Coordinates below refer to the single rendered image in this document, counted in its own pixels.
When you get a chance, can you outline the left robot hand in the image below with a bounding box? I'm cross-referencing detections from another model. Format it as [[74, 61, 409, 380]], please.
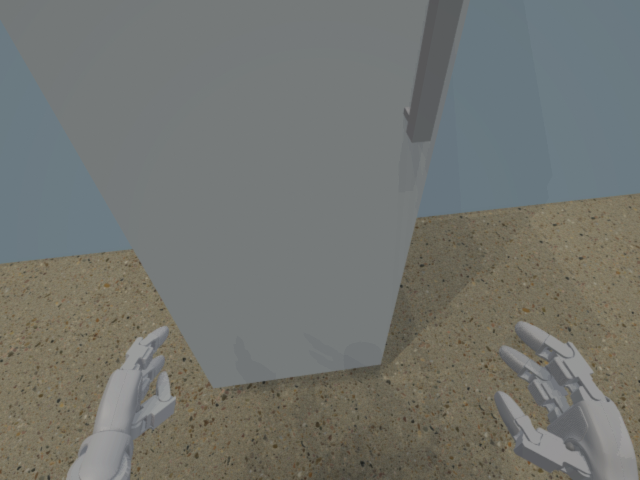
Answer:
[[92, 326, 176, 440]]

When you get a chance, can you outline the left robot forearm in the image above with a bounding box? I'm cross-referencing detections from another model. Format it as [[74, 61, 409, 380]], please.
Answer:
[[66, 431, 134, 480]]

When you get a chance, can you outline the handle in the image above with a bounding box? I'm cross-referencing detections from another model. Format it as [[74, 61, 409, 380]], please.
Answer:
[[403, 0, 463, 143]]

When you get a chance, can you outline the right robot hand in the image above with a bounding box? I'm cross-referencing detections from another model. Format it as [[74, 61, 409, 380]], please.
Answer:
[[494, 321, 639, 480]]

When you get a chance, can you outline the fridge door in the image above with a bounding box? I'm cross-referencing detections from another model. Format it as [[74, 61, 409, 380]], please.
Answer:
[[0, 0, 470, 388]]

